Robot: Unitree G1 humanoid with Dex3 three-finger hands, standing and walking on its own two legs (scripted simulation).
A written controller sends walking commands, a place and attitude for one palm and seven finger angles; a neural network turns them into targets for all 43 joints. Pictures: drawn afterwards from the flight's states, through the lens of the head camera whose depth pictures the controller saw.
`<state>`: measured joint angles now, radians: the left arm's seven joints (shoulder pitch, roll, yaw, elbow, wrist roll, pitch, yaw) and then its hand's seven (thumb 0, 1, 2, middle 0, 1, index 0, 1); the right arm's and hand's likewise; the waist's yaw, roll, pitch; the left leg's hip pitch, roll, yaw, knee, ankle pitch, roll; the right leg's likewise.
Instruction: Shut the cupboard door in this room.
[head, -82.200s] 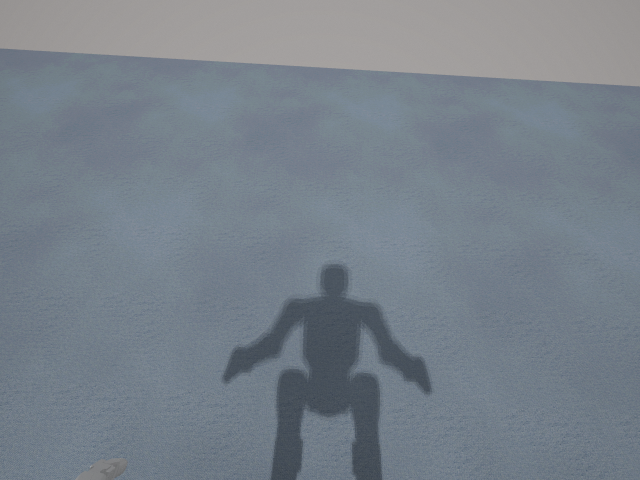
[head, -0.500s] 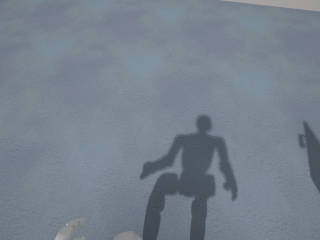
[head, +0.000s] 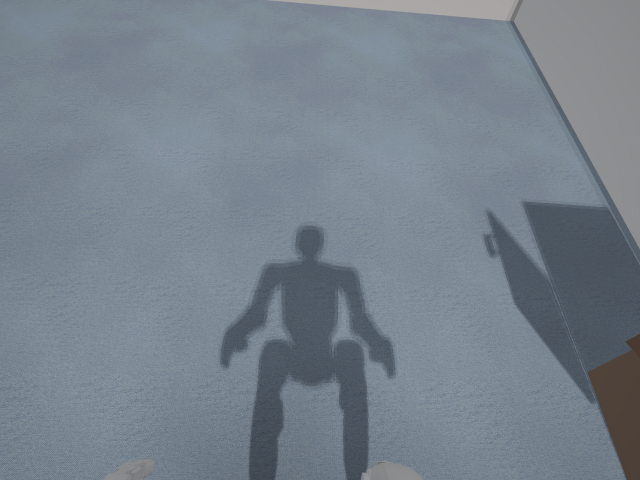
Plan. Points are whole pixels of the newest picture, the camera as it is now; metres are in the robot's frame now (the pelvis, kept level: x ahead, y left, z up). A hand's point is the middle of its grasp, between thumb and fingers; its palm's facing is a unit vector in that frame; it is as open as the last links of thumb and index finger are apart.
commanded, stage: turn to face it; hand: left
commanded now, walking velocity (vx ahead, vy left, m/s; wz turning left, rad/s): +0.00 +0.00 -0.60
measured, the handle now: out of the picture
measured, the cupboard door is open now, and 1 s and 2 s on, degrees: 25 25 25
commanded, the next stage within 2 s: take the last steps up to it in 1.80 s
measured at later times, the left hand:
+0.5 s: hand (213, 464) +0.15 +0.16 -0.18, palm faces -0.24 -0.95 -0.19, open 7.4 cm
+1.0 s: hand (286, 397) +0.25 +0.06 -0.16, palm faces -0.55 -0.79 -0.28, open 7.4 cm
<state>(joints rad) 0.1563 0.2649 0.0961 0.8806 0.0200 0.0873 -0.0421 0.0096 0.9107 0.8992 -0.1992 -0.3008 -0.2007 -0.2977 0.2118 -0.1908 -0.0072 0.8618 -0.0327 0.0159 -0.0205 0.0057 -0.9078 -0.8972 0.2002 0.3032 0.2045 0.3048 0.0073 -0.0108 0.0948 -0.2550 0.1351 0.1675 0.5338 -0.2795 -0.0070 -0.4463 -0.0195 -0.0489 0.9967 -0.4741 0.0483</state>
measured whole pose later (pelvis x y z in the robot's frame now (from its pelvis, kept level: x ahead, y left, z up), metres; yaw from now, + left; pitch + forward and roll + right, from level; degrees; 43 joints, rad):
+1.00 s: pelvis +0.03 -0.04 -0.01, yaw -34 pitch +1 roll -1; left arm 0.13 0.22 0.06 0.87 0.02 0.02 -0.01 0.01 0.91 0.90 -0.20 -0.30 -0.20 -0.30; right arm 0.22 -0.28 -0.06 0.92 -0.02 0.07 -0.02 0.01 -0.91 -0.90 0.20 0.30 0.20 0.30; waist -0.02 0.06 0.10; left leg -0.44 0.12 0.07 1.07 -0.53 -0.08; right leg -0.29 0.01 -0.04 0.61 -0.34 -0.02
